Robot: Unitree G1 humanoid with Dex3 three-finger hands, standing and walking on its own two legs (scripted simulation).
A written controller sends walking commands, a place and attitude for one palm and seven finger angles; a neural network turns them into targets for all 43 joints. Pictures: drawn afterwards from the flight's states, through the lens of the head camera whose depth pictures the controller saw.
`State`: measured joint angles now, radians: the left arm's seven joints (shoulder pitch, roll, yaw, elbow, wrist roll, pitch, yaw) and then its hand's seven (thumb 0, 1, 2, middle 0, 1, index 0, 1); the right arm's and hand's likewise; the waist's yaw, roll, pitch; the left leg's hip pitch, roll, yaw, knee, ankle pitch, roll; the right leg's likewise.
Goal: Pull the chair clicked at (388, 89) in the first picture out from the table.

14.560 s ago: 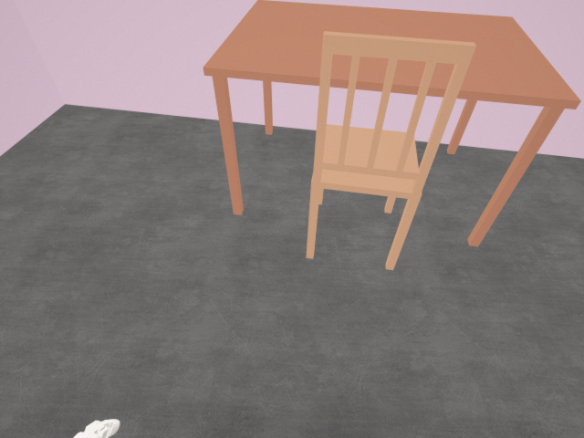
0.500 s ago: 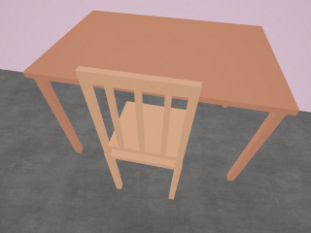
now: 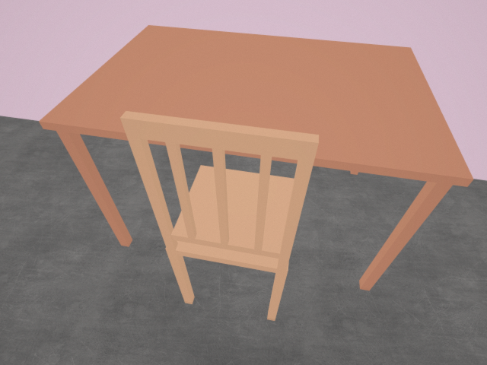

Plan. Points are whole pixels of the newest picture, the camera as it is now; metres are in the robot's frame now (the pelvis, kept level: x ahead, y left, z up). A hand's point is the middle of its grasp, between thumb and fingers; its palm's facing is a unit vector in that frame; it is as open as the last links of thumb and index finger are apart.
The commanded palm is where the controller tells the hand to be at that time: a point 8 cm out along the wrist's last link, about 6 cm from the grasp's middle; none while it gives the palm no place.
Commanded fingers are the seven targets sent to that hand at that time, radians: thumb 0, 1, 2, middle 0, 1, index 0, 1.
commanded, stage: shuffle to correct the standing spot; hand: left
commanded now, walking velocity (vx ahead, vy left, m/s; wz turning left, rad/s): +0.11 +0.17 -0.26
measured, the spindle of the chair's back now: (222, 202) +0.48 +0.09 -0.07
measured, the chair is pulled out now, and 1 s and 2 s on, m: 0.00 0.00 0.00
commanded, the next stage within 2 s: come to a stop and stand still in 0.08 s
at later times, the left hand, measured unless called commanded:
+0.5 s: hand out of the picture +0.05 +0.22 -0.18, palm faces +0.01 -0.98 -0.21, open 7.3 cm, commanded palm none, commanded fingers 0.00 0.90 0.90 -0.20 -0.30 -0.20 -0.30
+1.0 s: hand out of the picture -0.03 +0.15 -0.18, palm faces +0.00 -0.99 -0.14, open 7.3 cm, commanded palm none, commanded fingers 0.00 0.90 0.90 -0.20 -0.30 -0.20 -0.30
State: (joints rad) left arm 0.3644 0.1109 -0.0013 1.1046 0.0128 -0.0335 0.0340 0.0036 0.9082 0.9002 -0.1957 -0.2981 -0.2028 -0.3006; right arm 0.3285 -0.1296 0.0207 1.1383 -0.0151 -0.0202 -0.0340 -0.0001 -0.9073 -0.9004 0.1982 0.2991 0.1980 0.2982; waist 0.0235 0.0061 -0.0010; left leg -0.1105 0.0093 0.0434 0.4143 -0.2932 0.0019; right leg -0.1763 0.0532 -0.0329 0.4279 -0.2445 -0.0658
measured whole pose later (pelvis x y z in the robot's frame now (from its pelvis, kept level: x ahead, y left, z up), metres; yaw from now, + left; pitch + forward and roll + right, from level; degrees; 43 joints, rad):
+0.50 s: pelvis +0.02 +0.04 -0.01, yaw -2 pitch -1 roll +1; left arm 0.28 0.16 0.03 1.07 0.01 0.00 0.05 0.01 0.92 0.90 -0.19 -0.30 -0.20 -0.30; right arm 0.34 -0.09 0.03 1.13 -0.01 -0.04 -0.07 0.00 -0.90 -0.90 0.20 0.30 0.20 0.30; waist -0.01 -0.03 0.04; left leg -0.05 -0.06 0.11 0.41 -0.34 0.07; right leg -0.18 -0.01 0.03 0.53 -0.33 0.00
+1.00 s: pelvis +0.00 +0.01 +0.00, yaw -2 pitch -1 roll +0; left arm 0.35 0.11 -0.02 1.13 0.01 -0.02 0.04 0.01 0.92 0.90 -0.20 -0.30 -0.20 -0.30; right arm 0.29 -0.13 0.01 1.16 0.00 -0.03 -0.04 0.00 -0.91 -0.90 0.20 0.30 0.20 0.30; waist 0.00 -0.01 0.03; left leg -0.07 0.01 0.08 0.36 -0.27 0.01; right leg -0.16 0.05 0.00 0.41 -0.22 -0.05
